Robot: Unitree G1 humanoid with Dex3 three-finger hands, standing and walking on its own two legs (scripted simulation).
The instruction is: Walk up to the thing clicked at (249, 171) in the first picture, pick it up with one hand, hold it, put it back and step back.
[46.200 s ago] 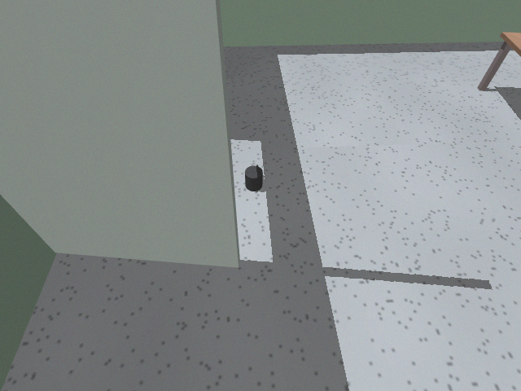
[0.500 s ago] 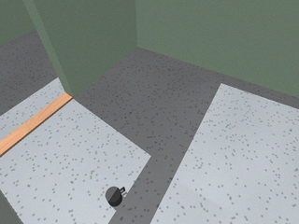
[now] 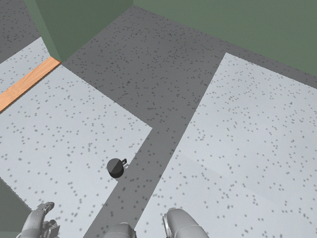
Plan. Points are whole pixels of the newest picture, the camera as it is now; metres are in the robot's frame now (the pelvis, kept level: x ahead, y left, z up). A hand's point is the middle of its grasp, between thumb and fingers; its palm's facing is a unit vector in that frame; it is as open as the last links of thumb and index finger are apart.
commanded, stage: step back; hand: left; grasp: from above
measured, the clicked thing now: (118, 166) +0.50 +0.18 -0.71
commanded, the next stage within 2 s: none
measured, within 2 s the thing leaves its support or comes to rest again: neither
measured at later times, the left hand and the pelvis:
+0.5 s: hand out of the picture -0.01 +0.23 -0.13, palm faces -0.05 -0.90 -0.42, open 7.4 cm; pelvis -0.12 -0.03 +0.00, yaw -3 degrees
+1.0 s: hand out of the picture -0.21 +0.24 -0.16, palm faces -0.06 -0.91 -0.40, open 7.4 cm; pelvis -0.29 -0.04 -0.01, yaw -5 degrees
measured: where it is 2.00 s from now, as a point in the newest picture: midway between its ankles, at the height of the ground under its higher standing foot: outside the picture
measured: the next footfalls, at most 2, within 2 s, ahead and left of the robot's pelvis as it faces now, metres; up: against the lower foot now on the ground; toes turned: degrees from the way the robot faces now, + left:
right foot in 0.26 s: -0.05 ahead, -0.15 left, +0.00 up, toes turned -1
left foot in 0.62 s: -0.14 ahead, +0.09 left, +0.00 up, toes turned -3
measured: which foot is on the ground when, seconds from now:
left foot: down 0.00-0.30, up 0.32-0.60, down 0.62-1.00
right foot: up 0.00-0.24, down 0.26-0.66, up 0.68-1.00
